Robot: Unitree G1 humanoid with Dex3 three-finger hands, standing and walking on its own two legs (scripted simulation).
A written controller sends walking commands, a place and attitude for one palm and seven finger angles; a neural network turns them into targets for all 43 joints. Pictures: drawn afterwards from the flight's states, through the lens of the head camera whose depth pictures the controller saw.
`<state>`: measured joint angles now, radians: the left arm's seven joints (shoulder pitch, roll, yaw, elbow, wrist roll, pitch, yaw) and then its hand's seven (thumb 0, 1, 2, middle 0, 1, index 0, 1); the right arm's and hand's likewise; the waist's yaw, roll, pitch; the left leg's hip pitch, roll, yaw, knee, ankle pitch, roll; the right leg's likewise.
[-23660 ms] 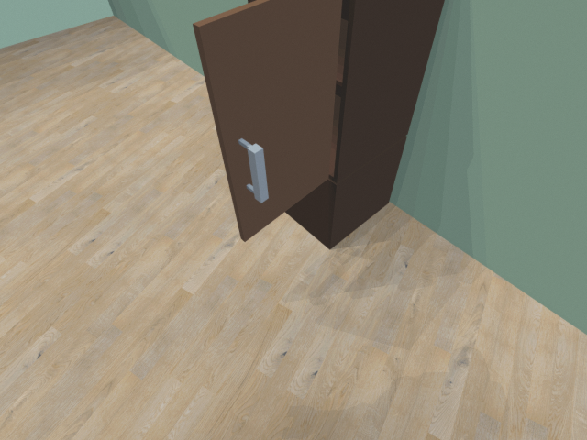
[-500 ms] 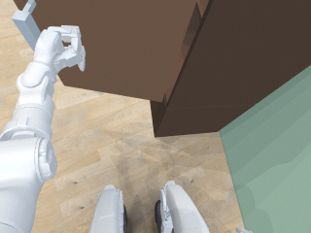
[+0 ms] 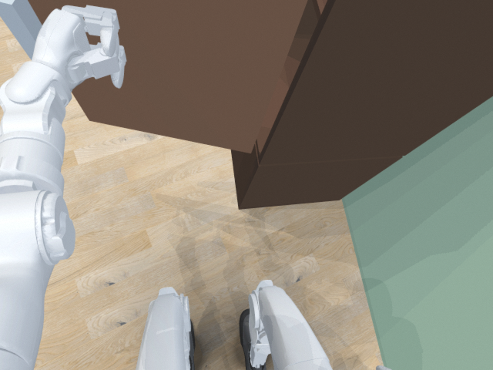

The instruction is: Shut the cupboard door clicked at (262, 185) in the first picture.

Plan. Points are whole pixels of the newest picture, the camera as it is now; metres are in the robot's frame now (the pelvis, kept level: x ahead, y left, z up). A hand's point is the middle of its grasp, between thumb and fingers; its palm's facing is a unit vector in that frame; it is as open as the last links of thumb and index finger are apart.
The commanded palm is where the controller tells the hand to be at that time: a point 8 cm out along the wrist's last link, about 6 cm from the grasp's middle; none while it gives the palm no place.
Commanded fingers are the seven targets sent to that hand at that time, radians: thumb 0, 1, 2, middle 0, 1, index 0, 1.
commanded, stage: push the door shut along its arc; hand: left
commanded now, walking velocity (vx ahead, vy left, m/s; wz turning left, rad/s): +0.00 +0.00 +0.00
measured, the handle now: (46, 37) +0.59 +0.24 +0.07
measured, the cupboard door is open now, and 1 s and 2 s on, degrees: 74 64 64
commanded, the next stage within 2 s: pull the fist back off the door in 0.08 s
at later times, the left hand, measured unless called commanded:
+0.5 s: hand (146, 43) +0.59 +0.11 +0.06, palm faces +0.14 -0.99 -0.08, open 3.0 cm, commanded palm +0.55 +0.13 +0.07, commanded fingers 0.00 0.90 0.90 -1.30 -1.50 -1.30 -1.50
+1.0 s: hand (140, 92) +0.50 +0.11 +0.07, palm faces +0.11 -0.99 +0.00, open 3.1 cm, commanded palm +0.48 +0.14 +0.07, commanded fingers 0.00 0.90 0.90 -1.30 -1.50 -1.30 -1.50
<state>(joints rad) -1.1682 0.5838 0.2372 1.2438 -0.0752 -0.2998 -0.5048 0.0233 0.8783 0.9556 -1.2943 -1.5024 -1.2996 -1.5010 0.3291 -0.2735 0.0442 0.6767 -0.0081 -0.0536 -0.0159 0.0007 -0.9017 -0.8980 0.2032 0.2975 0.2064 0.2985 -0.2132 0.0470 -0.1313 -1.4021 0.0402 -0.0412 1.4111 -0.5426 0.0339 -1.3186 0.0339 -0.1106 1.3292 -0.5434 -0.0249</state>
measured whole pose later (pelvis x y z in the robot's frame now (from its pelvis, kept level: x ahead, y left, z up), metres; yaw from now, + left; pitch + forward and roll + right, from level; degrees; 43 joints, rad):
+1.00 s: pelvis +0.03 -0.01 +0.04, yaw +2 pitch +27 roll -2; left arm -0.69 0.19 0.21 0.93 -0.05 -0.56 0.09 0.02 0.90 0.90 -1.29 -1.50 -1.30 -1.50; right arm 0.32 -0.26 -0.05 0.63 -0.06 0.03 0.08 0.00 -0.91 -0.90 0.20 0.30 0.20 0.30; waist -0.13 0.04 -0.16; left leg -1.17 0.03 -0.01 1.24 -0.54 0.01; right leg -1.12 0.03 -0.07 1.21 -0.56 -0.03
